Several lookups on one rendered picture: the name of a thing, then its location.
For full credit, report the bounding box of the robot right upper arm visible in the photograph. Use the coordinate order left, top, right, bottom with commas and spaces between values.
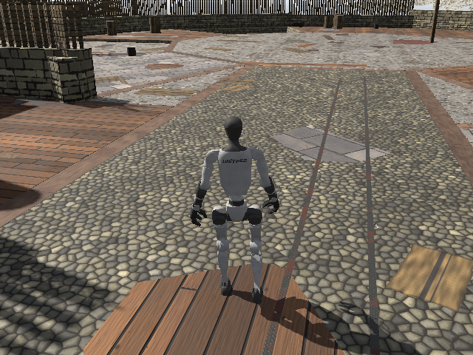
250, 148, 271, 188

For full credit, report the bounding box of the robot left thigh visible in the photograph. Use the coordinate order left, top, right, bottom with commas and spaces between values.
212, 206, 229, 252

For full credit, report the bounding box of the robot left hand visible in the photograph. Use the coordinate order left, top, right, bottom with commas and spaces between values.
190, 208, 207, 226

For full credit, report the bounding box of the right robot forearm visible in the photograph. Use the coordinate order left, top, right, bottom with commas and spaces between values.
264, 176, 278, 202

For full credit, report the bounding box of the left robot forearm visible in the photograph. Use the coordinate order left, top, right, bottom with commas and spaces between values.
192, 179, 207, 211

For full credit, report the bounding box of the robot left upper arm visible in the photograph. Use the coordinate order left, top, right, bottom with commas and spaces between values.
200, 149, 219, 190

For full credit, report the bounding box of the robot right hand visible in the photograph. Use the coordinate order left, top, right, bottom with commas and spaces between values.
262, 199, 279, 214

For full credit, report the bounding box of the robot left foot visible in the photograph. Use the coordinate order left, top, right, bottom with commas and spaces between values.
220, 278, 231, 296

